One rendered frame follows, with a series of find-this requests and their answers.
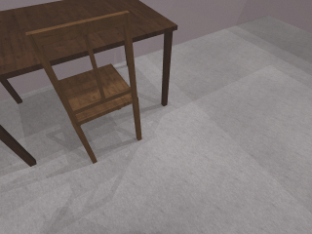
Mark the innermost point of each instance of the table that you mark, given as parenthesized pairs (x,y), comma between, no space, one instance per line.
(17,56)

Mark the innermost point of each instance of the chair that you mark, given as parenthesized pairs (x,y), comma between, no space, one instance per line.
(97,92)

